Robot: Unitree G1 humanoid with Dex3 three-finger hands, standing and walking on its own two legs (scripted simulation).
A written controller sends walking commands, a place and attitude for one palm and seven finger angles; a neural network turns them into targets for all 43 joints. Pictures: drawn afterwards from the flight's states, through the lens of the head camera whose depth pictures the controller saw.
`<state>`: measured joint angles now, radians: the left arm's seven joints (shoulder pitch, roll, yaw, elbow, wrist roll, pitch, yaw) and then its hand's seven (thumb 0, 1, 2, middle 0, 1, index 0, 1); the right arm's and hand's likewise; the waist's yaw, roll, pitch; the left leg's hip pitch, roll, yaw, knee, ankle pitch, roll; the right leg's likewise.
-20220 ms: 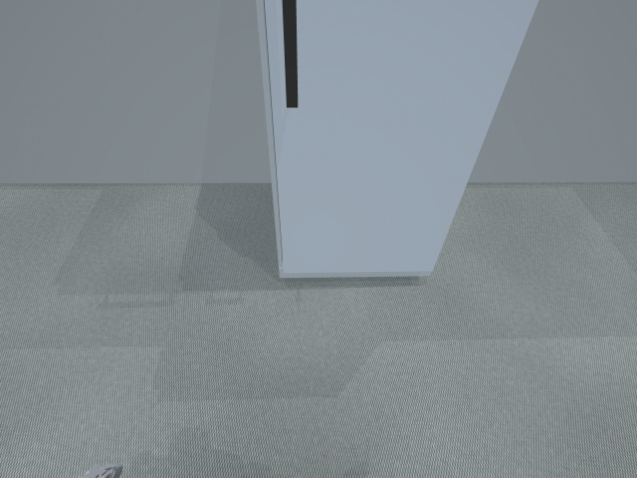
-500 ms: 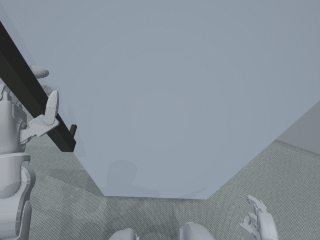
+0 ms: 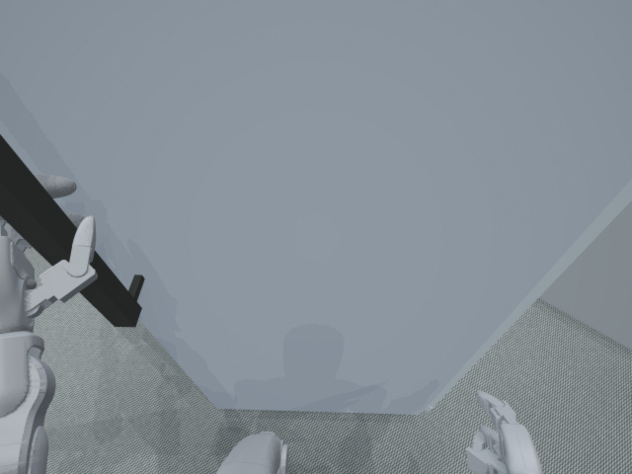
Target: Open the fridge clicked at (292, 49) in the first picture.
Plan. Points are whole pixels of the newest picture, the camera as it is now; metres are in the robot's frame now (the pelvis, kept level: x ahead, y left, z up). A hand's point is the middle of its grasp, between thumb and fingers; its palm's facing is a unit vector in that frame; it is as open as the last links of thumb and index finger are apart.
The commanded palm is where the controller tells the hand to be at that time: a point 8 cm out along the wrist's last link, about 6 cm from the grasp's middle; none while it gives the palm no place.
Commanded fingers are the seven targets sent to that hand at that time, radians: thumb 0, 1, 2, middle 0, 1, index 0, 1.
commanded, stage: walk backward, drawing the door open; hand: left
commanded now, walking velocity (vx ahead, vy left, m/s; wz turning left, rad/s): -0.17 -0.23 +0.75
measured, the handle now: (37, 184) +0.31 +0.25 +0.24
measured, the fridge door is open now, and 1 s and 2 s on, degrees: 37 73 77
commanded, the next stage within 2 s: stop walking and hold the door back in 1.04 s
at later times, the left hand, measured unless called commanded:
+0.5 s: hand (54, 441) +0.13 +0.19 +0.18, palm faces +0.59 -0.77 -0.24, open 6.7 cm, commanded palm +0.07 +0.21 +0.18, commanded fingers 0.00 0.90 0.90 -0.45 -1.40 -0.45 -1.40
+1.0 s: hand out of the picture +0.00 +0.10 +0.18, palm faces +0.77 -0.60 -0.23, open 6.8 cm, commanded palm -0.07 +0.11 +0.18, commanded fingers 0.00 0.90 0.90 -0.45 -1.40 -0.45 -1.40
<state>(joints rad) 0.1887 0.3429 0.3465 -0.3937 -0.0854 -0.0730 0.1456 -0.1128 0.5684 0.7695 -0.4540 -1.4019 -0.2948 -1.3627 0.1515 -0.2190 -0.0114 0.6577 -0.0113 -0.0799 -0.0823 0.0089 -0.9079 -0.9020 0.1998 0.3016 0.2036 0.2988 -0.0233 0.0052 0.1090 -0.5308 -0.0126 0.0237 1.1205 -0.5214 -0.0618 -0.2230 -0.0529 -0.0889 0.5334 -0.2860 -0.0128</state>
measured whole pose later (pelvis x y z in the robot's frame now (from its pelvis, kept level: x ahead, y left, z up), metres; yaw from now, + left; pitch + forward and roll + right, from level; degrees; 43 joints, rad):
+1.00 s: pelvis -0.09 -0.21 +0.01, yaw +38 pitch -1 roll -3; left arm 0.24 0.34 0.21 -0.51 -0.06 -0.13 0.12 -0.07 0.56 0.80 -0.45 -1.40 -0.27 -1.38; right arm 0.18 -0.14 0.00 0.64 -0.01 -0.14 -0.04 0.01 -0.91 -0.90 0.20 0.30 0.20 0.30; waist -0.02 0.00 0.10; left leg -0.27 0.07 -0.03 0.48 -0.20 -0.01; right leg -0.48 0.02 -0.04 1.00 -0.44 0.06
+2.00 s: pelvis -0.14 -0.38 -0.01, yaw +46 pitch -1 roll -1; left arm -0.53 0.44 0.23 0.42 -0.04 -0.13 0.06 -0.10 0.60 0.76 -0.45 -1.40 -0.34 -1.40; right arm 0.29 -0.20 0.04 0.71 0.04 -0.04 -0.08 0.00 -0.94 -0.90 0.20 0.30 0.21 0.30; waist -0.01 0.02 0.09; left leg -0.21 0.09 0.10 0.59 -0.36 -0.02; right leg -0.29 0.00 -0.10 0.50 -0.18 -0.01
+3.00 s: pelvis -0.12 -0.35 -0.01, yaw +45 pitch +5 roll +0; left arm -0.46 0.38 0.32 0.51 -0.02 -0.27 0.07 -0.01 -0.55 0.20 -0.32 -1.20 -0.26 -1.17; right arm 0.26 -0.26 0.00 0.69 0.01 -0.11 -0.06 0.01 -0.91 -0.90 0.20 0.30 0.20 0.30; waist -0.01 0.00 -0.05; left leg -0.37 0.04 0.08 0.61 -0.32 0.00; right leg -0.40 -0.02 -0.06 0.60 -0.28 -0.01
